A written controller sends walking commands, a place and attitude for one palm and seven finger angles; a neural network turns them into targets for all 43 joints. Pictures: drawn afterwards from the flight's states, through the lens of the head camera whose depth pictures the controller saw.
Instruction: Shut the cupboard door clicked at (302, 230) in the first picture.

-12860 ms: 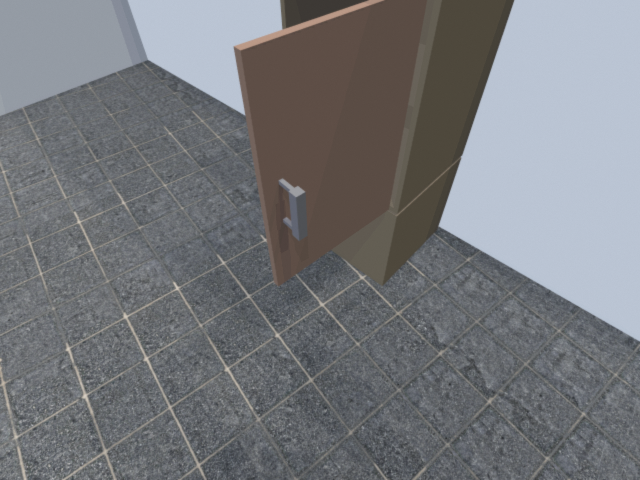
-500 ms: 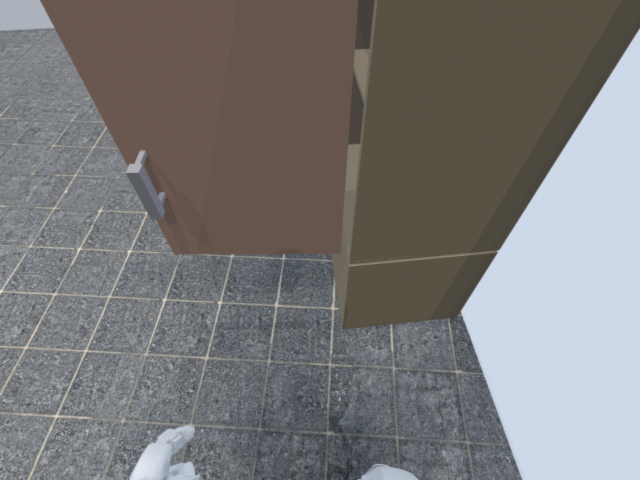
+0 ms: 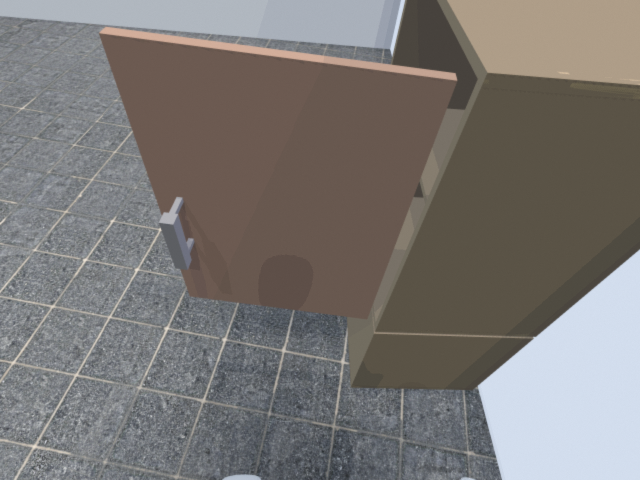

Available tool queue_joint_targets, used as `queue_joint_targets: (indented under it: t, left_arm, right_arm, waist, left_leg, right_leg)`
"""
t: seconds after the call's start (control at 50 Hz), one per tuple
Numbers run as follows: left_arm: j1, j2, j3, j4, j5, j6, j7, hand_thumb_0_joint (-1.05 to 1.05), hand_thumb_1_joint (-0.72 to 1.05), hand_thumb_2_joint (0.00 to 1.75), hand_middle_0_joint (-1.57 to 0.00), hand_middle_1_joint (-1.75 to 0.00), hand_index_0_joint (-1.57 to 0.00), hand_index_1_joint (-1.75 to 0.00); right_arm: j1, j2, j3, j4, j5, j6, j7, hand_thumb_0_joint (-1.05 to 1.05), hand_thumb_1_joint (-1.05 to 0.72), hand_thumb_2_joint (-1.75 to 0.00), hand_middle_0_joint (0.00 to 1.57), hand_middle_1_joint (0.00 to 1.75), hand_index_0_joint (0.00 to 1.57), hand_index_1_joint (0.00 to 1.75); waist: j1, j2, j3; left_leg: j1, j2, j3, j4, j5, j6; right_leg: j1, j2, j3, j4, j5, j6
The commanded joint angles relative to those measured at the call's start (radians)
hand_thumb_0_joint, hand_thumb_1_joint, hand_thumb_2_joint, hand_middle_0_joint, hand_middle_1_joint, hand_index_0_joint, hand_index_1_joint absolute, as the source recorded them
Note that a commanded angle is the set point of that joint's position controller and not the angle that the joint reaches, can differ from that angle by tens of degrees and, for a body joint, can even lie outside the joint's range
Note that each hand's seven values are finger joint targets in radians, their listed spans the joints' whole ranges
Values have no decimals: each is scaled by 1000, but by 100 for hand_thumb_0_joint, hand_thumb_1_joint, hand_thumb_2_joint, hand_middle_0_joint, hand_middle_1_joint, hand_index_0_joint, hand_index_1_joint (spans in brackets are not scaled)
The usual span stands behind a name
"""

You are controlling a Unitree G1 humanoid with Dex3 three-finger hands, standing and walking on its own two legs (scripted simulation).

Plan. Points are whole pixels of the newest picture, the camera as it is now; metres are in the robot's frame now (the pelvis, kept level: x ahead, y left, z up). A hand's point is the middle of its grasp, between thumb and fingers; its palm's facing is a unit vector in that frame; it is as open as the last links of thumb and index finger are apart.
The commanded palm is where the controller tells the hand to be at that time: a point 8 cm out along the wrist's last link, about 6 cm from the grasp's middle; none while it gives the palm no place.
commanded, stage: come to a stop and stand still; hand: left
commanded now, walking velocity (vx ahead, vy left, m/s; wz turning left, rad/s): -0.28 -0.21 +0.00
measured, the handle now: (180, 233) +0.48 +0.30 -0.07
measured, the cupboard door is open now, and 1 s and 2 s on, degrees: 84 84 84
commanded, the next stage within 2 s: look again from close up in 1.08 s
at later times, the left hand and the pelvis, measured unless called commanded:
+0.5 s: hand out of the picture +0.00 +0.12 -0.16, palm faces +0.01 -0.98 -0.21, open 7.4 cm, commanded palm none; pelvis -0.03 -0.06 +0.01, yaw -1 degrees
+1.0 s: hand out of the picture +0.00 +0.16 -0.16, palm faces +0.00 -0.96 -0.28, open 7.4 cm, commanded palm none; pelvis -0.03 -0.03 +0.00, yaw -2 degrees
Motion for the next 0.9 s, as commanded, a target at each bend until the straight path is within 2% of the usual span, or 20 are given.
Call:
queue_joint_targets:
  t: [0.0,0.08,0.2,0.24,0.26,0.28,0.3,0.32,0.36,0.48,0.52,0.58,0.6,0.7,0.72,0.74,0.76,0.78,0.84,0.88]
  left_arm:
    - [47,100,24,-70,-2,27,2,0,90,90,-20,-30,-20,-30]
    - [23,91,49,-120,4,47,-9,0,90,90,-20,-30,-20,-30]
    - [30,57,52,-157,8,40,-27,0,90,90,-20,-30,-20,-30]
    - [120,53,51,-122,8,25,-27,0,90,90,-20,-30,-20,-30]
    - [141,91,54,-112,18,16,-20,0,90,90,-20,-30,-20,-30]
    - [101,164,57,-127,26,1,-12,0,90,90,-20,-30,-20,-30]
    - [-1,191,46,-170,19,-4,-6,0,90,90,-20,-30,-20,-30]
    - [-76,195,42,-195,21,-3,-9,0,90,90,-20,-30,-20,-30]
    - [-113,171,45,-183,16,-23,-9,0,90,90,-20,-30,-20,-30]
    - [-26,189,58,-136,16,-37,-10,0,90,90,-20,-30,-20,-30]
    - [-32,183,57,-116,9,-36,-6,0,90,90,-20,-30,-20,-30]
    - [-19,116,40,-110,-8,-26,-6,0,90,90,-20,-30,-20,-30]
    - [-29,99,34,-109,-5,-21,0,0,90,90,-20,-30,-20,-30]
    - [-63,87,18,-78,-3,-2,-4,0,90,90,-20,-30,-20,-30]
    - [-59,90,17,-69,-1,-5,-6,0,90,90,-20,-30,-20,-30]
    - [52,95,1,-46,10,-37,38,0,90,90,-20,-30,-20,-30]
    - [-8,158,15,-99,6,-46,32,0,90,90,-20,-30,-20,-30]
    - [-37,142,11,-104,4,-42,24,0,90,90,-20,-30,-20,-30]
    - [-27,104,1,-114,6,-41,16,0,90,90,-20,-30,-20,-30]
    - [-29,90,-5,-119,5,-35,13,0,90,90,-20,-30,-20,-30]
  right_arm:
    - [137,-209,-40,-14,-2,29,-40,0,-90,-90,20,30,20,30]
    - [93,-242,-68,-48,-8,43,-42,0,-90,-90,20,30,20,30]
    - [17,-235,-78,-70,-23,51,-15,0,-90,-90,20,30,20,30]
    - [10,-217,-78,-72,-18,59,-5,0,-90,-90,20,30,20,30]
    - [27,-163,-71,-71,-10,65,3,0,-90,-90,20,30,20,30]
    - [18,-82,-55,-91,2,73,16,0,-90,-90,20,30,20,30]
    - [-24,-109,-54,-114,-4,77,28,0,-90,-90,20,30,20,30]
    - [-4,-104,-54,-110,-7,75,38,0,-90,-90,20,30,20,30]
    - [46,-104,-54,-60,-17,69,35,0,-90,-90,20,30,20,30]
    - [112,-101,-44,-37,-3,37,28,0,-90,-90,20,30,20,30]
    - [152,-90,-36,-16,1,28,17,0,-90,-90,20,30,20,30]
    - [185,-159,-38,-1,-2,10,-1,0,-90,-90,20,30,20,30]
    - [194,-173,-39,2,-3,17,-7,0,-90,-90,20,30,20,30]
    - [158,-147,-24,21,0,23,-16,0,-90,-90,20,30,20,30]
    - [160,-140,-23,24,1,23,-15,0,-90,-90,20,30,20,30]
    - [99,-163,-16,-50,14,2,2,0,-90,-90,20,30,20,30]
    - [174,-120,-15,-68,-1,4,11,0,-90,-90,20,30,20,30]
    - [177,-117,-13,-63,-3,4,8,0,-90,-90,20,30,20,30]
    - [212,-143,-7,-81,-5,-4,6,0,-90,-90,20,30,20,30]
    - [189,-151,-6,-99,-3,-2,3,0,-90,-90,20,30,20,30]
  waist:
    - [-74,290,-103]
    - [-68,159,-177]
    - [-46,262,-126]
    - [-6,189,-127]
    - [1,38,-92]
    - [-9,-226,-36]
    - [-7,-208,41]
    - [-40,-89,59]
    - [-53,-146,57]
    - [-13,-44,-43]
    - [-30,-62,-71]
    - [-26,121,-150]
    - [-30,132,-148]
    - [-30,185,-60]
    - [-31,140,-51]
    - [-17,221,-63]
    - [-67,234,-131]
    - [-61,249,-120]
    - [-59,178,-168]
    - [-56,70,-100]
  left_leg:
    - [197,346,-239,-153,890,161]
    - [206,368,-238,-157,605,186]
    - [10,307,-223,-245,-36,106]
    - [-102,218,-170,-194,-224,43]
    - [-169,116,-100,-89,-312,-7]
    - [-213,9,-23,94,-315,-72]
    - [-145,27,-89,208,-309,-59]
    - [-83,22,-95,232,-264,-50]
    - [-117,17,-105,288,-159,-50]
    - [-74,-11,-59,59,-187,-73]
    - [35,-20,-52,-106,-71,-74]
    - [244,128,-169,-113,455,-7]
    - [219,161,-176,-101,492,19]
    - [140,127,-172,-176,337,11]
    - [131,114,-162,-172,283,4]
    - [150,109,-110,42,463,-24]
    - [127,79,-119,10,272,-27]
    - [140,89,-130,-37,278,-14]
    - [175,127,-164,-53,481,18]
    - [142,114,-160,-70,360,22]
  right_leg:
    - [-160,-8,68,260,-85,5]
    - [-248,16,88,427,-43,12]
    - [-92,10,20,119,25,-8]
    - [93,36,-22,-120,167,-13]
    - [115,-20,55,-281,116,-27]
    - [-7,-237,358,-482,-144,-99]
    - [-217,-325,433,-578,-257,-153]
    - [-287,-314,373,-571,-232,-171]
    - [-180,-230,302,-485,57,-145]
    - [94,-256,235,-317,564,-174]
    - [99,-233,191,-234,705,-145]
    - [-15,-101,79,-127,593,-52]
    - [-2,-73,58,-153,468,-40]
    - [30,-41,51,-205,347,-25]
    - [39,-46,59,-230,376,-30]
    - [-31,-103,131,-230,660,-39]
    - [12,-124,130,-164,610,-77]
    - [-17,-101,109,-138,520,-82]
    - [4,-30,44,-106,407,-59]
    - [-26,-32,59,-139,382,-52]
